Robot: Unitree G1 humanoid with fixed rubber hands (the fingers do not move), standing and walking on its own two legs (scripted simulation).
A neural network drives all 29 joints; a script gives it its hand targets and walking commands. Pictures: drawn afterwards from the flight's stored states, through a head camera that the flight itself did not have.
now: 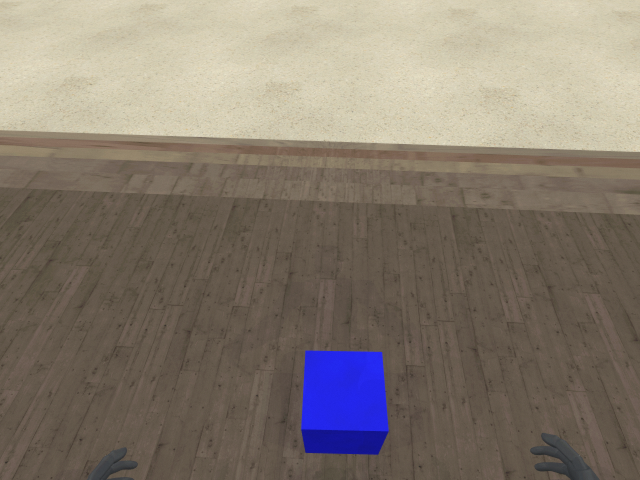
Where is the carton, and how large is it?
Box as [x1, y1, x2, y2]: [301, 351, 388, 454]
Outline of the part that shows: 305,351 301,424 305,452 377,454 388,431 381,352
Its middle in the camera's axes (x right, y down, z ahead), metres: +0.06 +0.47 +1.08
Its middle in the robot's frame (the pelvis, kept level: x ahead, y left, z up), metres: +0.40 -0.04 -0.65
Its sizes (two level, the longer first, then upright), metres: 0.210 0.200 0.250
